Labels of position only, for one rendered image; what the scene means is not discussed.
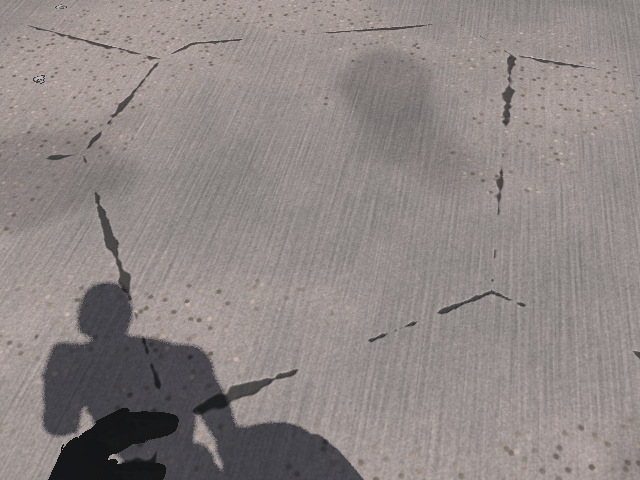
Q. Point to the robot left hand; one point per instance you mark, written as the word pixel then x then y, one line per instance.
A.
pixel 86 457

